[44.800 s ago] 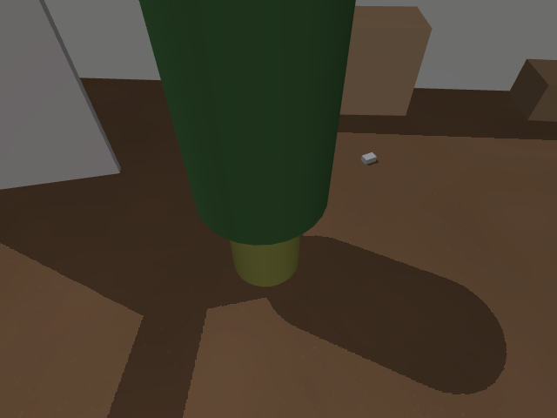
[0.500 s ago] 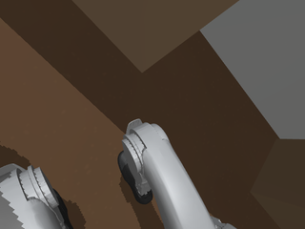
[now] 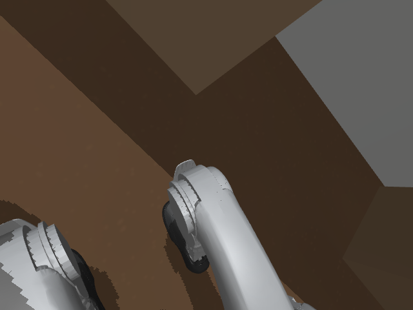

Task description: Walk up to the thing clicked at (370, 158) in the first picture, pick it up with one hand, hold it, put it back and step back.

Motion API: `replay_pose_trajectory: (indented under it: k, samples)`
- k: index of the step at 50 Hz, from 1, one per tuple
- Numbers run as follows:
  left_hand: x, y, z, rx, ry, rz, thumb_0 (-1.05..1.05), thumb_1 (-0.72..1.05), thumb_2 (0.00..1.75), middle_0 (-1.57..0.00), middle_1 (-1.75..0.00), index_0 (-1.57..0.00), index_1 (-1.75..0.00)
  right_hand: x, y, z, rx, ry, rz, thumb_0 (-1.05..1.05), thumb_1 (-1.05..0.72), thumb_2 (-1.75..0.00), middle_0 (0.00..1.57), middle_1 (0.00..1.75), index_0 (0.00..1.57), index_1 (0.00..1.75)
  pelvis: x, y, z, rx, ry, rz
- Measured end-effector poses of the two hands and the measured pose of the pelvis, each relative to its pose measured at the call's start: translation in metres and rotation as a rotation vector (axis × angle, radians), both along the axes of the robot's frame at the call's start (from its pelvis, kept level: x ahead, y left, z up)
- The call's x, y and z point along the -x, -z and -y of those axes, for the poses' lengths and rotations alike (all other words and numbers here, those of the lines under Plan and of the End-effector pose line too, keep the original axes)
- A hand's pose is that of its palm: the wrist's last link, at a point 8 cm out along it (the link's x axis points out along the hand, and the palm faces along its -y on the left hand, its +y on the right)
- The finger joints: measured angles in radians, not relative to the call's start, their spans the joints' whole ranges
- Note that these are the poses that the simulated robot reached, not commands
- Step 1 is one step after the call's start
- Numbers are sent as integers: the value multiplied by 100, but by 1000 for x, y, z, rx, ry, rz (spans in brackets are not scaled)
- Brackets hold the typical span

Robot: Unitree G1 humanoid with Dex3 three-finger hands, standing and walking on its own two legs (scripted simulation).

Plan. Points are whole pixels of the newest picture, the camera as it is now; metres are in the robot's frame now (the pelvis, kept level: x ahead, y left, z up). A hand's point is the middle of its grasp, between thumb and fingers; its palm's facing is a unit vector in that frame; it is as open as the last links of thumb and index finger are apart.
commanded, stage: rest palm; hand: left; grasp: from above
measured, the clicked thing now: out of the picture +0.47 +0.35 -0.32
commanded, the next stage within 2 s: none
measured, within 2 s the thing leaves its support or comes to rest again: neither
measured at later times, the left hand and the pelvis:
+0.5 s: hand out of the picture +0.46 +0.32 -0.27, palm faces -0.12 -0.42 -0.90, open 14.1 cm; pelvis +0.00 +0.00 +0.00, yaw -2 degrees
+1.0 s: hand out of the picture +0.47 +0.33 -0.27, palm faces -0.14 -0.42 -0.90, open 14.1 cm; pelvis +0.00 +0.01 +0.00, yaw -3 degrees
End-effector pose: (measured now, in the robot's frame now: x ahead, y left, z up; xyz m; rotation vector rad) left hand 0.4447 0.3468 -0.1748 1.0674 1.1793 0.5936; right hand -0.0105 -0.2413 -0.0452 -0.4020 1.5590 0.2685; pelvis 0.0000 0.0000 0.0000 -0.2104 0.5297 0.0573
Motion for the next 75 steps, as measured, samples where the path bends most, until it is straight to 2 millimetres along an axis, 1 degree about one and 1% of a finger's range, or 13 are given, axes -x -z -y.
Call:
replay_pose_trajectory:
  k: [5,10,14,20,26,29,41,49,60,75]
  samples:
    - [-9,1,1,0,-9,23,0,-51,97,-13,-100,-11,-100,-10,-4,4,13,-35,6,0,-91,-90,20,30,19,29,-2,0,0,5,-5,-7]
    - [-17,5,8,1,-1,11,0,-53,101,-13,-97,-10,-100,-13,-10,7,23,-58,3,0,-91,-90,20,30,19,29,-4,-1,0,12,-2,-5]
    - [-21,12,15,2,7,7,0,-53,102,-13,-97,-9,-100,-11,-15,7,28,-62,-10,0,-91,-90,20,30,19,29,-5,-1,-1,19,2,1]
    - [-19,27,21,6,-10,8,1,-54,102,-13,-97,-9,-100,-2,-21,0,22,-59,-41,0,-91,-90,20,30,19,29,-4,0,-2,29,8,12]
    - [-16,38,21,5,-32,14,1,-53,101,-13,-97,-10,-100,5,-22,-10,5,-62,-69,0,-91,-91,20,30,19,29,-3,1,-3,37,11,18]
    - [-16,42,20,8,-32,16,0,-52,100,-13,-97,-10,-99,6,-22,-11,8,-62,-76,0,-92,-91,20,30,19,29,-3,2,-5,43,12,20]
    - [-21,42,12,3,-17,19,0,-51,99,-13,-95,-10,-98,-1,-22,-11,20,-74,-58,0,-92,-90,20,30,19,29,-3,4,-7,56,14,24]
    - [-22,42,12,2,-1,12,0,-52,99,-12,-96,-9,-98,-7,-24,-10,25,-87,-47,0,-92,-90,20,30,19,29,-3,2,-7,59,14,23]
    - [-20,49,15,12,1,13,0,-52,100,-12,-96,-9,-99,-11,-27,-10,30,-109,-51,0,-92,-90,20,30,19,29,-3,0,-7,62,16,22]
    - [-19,53,9,5,-7,11,0,-52,100,-12,-95,-8,-98,-16,-27,-10,31,-119,-56,0,-92,-90,20,30,19,29,-5,0,-8,66,18,17]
